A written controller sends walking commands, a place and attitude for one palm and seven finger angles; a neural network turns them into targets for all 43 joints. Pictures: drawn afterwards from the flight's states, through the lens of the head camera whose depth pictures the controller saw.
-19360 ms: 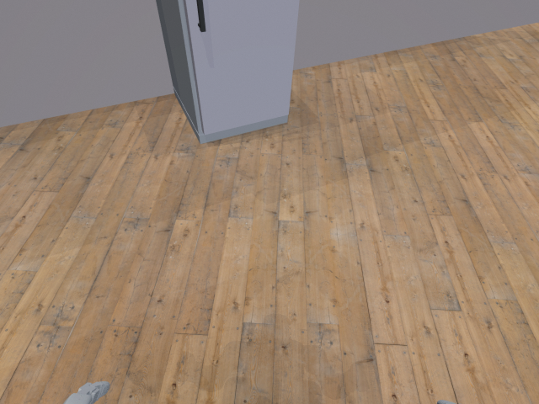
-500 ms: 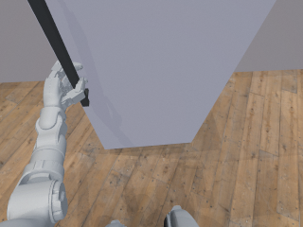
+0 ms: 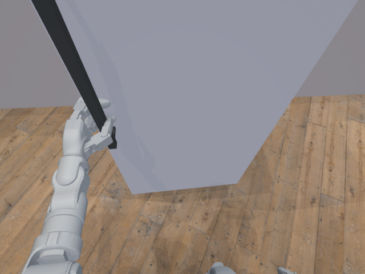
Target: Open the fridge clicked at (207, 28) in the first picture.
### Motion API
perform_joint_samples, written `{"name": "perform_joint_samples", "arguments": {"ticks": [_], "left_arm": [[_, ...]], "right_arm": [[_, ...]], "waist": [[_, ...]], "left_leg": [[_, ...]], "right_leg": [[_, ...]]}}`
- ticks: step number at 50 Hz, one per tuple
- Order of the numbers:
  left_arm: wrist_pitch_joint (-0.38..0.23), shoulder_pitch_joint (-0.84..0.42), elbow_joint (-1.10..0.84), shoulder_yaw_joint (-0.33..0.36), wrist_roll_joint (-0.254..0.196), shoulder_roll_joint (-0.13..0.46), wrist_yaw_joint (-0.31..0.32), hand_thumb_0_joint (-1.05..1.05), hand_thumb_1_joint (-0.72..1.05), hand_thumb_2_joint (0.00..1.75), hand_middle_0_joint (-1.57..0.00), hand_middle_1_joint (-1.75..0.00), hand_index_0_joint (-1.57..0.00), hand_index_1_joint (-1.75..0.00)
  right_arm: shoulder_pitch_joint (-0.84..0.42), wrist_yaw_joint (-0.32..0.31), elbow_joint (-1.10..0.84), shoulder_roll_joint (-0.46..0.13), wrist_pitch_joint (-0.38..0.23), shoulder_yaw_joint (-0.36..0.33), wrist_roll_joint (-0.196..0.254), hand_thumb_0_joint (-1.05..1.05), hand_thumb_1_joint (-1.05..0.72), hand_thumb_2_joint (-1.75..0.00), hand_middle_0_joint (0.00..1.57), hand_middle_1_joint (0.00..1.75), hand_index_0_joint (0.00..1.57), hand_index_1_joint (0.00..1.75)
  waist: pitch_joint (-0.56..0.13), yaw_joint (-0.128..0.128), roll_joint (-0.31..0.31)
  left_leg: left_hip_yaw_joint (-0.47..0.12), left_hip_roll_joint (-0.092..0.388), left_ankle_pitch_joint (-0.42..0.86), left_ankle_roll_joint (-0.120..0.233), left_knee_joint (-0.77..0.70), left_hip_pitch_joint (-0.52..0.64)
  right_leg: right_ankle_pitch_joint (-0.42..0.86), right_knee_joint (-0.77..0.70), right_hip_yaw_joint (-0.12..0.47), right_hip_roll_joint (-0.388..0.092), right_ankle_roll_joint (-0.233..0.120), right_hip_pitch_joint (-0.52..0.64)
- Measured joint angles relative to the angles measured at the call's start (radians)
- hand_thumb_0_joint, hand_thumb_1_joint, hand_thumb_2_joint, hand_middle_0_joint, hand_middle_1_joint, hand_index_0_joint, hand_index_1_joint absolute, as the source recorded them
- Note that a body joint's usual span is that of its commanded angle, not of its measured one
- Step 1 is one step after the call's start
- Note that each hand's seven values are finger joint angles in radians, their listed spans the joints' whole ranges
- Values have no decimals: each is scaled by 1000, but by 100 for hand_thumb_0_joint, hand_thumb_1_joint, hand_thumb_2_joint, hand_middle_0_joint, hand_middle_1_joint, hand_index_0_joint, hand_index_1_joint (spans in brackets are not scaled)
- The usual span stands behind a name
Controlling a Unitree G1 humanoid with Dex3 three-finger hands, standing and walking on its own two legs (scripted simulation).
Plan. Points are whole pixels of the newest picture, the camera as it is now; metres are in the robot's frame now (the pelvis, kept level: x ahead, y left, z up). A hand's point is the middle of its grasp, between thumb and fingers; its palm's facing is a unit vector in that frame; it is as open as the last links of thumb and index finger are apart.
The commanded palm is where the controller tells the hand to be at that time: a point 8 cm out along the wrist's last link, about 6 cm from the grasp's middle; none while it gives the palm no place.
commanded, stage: pull the door a little, standing still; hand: left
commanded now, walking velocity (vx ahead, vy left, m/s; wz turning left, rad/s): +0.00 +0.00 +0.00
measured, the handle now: (88, 84) +0.47 +0.18 +0.14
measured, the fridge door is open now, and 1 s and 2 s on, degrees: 2 29 66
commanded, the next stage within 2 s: walk backward, drawing the door open in 0.22 s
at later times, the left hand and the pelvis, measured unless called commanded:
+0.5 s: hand (113, 170) +0.32 +0.13 +0.06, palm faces -0.01 -0.99 -0.13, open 6.0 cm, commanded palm +0.29 +0.19 +0.06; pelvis -0.01 +0.00 +0.02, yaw +3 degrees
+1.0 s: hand (148, 235) +0.20 +0.06 +0.06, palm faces +0.12 -0.97 -0.19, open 5.9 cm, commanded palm +0.16 +0.10 +0.06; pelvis -0.10 -0.09 +0.03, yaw +6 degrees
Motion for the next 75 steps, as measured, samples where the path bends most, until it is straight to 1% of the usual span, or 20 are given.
{"name": "perform_joint_samples", "arguments": {"ticks": [9,17,21,26,34,45,48,51,53,57,59,60,61,63,64,65,67,69,72,75], "left_arm": [[-8,-1,-13,-55,18,-33,9,2,69,80,-30,-133,-30,-133],[25,190,-194,-107,-3,-69,10,2,69,76,-28,-133,-30,-134],[76,225,-251,-192,98,-52,74,1,69,77,-32,-135,-33,-135],[147,249,-233,-245,116,-76,144,2,67,78,-32,-131,-36,-137],[184,254,-180,-261,125,-100,183,2,68,76,-30,-128,-39,-139],[203,272,-196,-253,122,-102,192,2,68,73,-30,-127,-39,-140],[207,287,-219,-245,121,-106,197,2,67,74,-31,-126,-39,-140],[219,303,-248,-235,120,-112,203,1,67,74,-31,-125,-39,-140],[232,305,-263,-231,124,-117,206,1,66,74,-32,-125,-39,-140],[253,283,-270,-252,153,-122,204,1,66,73,-31,-126,-39,-140],[259,271,-274,-271,168,-117,201,0,66,72,-31,-127,-40,-140],[262,265,-280,-282,172,-114,200,0,66,72,-31,-128,-40,-140],[263,262,-289,-291,173,-111,200,1,66,72,-31,-129,-40,-140],[251,263,-323,-300,163,-97,197,1,66,73,-32,-131,-39,-140],[240,257,-325,-301,162,-86,194,1,66,73,-33,-131,-39,-140],[239,254,-322,-303,164,-86,189,1,66,73,-33,-131,-39,-140],[262,262,-335,-315,182,-97,168,1,67,73,-30,-128,-38,-140],[270,269,-344,-340,197,-112,147,1,67,74,-28,-126,-39,-140],[254,283,-357,-380,206,-132,132,1,67,75,-27,-126,-40,-140],[224,309,-388,-385,198,-114,124,2,66,77,-30,-129,-40,-140]], "right_arm": [[-40,-3,18,5,0,-7,-3,1,-91,-90,20,30,20,30],[-47,6,-28,14,-1,4,4,1,-91,-90,20,30,20,30],[-86,-76,-17,27,29,15,20,1,-91,-90,20,30,20,30],[-142,-126,-8,26,63,26,17,1,-91,-90,20,30,20,30],[-186,-121,-11,34,74,50,-3,1,-90,-90,20,30,20,30],[-180,-126,19,42,49,46,-3,1,-90,-90,21,30,20,30],[-175,-126,40,36,39,36,3,1,-90,-90,21,30,20,30],[-175,-127,65,27,26,22,11,1,-90,-90,20,30,20,30],[-175,-130,83,22,11,10,13,1,-90,-90,20,30,20,30],[-163,-140,115,18,-12,1,4,1,-91,-90,20,30,20,30],[-155,-144,123,22,-24,8,0,1,-91,-90,20,30,20,30],[-152,-146,122,24,-32,13,0,2,-91,-90,20,30,20,30],[-149,-146,119,26,-46,19,3,2,-91,-90,20,30,20,30],[-147,-145,101,28,-84,30,2,2,-91,-90,20,30,20,30],[-153,-143,99,42,-92,31,-8,1,-91,-90,20,30,20,30],[-153,-136,99,50,-89,36,-14,1,-91,-90,20,30,20,30],[-146,-122,102,60,-73,36,-23,1,-91,-90,20,30,20,30],[-134,-112,108,60,-67,30,-24,1,-90,-90,20,30,20,30],[-111,-100,120,56,-82,19,-19,1,-90,-90,21,30,20,30],[-102,-97,129,69,-111,16,-15,1,-90,-90,21,30,20,30]], "waist": [[6,32,3],[-2,48,4],[63,45,-7],[106,37,2],[127,43,3],[159,37,-2],[170,42,12],[184,47,26],[197,42,28],[213,23,8],[215,15,-7],[216,12,-13],[217,12,-15],[218,12,-16],[237,5,-35],[254,-1,-40],[265,-18,-11],[263,-12,37],[242,32,73],[212,69,35]], "left_leg": [[-26,-10,-18,-3,21,0],[-15,-14,-9,2,-19,50],[-30,-31,17,-2,-85,158],[-27,-41,94,6,-196,284],[-19,-33,152,-7,-285,366],[-66,-15,266,-62,-343,341],[-91,2,282,-76,-338,323],[-113,18,267,-48,-310,300],[-105,22,187,-30,-222,266],[-21,1,75,-22,115,185],[25,-1,57,-22,162,198],[44,2,46,-19,135,222],[58,7,41,-13,66,260],[49,10,83,18,-146,333],[38,3,110,14,-137,318],[17,2,143,1,-139,313],[-55,21,209,-22,-188,301],[-121,61,260,-24,-251,276],[-191,108,338,-54,-340,244],[-236,107,379,-117,-372,211]], "right_leg": [[-17,24,-23,-12,1,9],[-18,-3,-13,-15,7,50],[-5,-48,-28,-34,13,159],[85,-118,-41,-45,6,265],[125,-242,-56,-41,0,366],[186,-242,-100,-25,-48,330],[198,-236,-123,-8,-76,317],[209,-231,-149,10,-121,310],[217,-233,-173,14,-150,313],[234,-248,-251,2,-184,331],[246,-264,-295,2,-195,338],[251,-272,-317,5,-190,339],[252,-273,-336,12,-159,333],[144,-118,-312,26,7,240],[82,41,-246,26,32,187],[59,188,-183,35,38,152],[47,374,-107,48,47,125],[32,404,-60,49,47,147],[-23,185,1,30,46,282],[-46,-129,18,-1,46,460]]}}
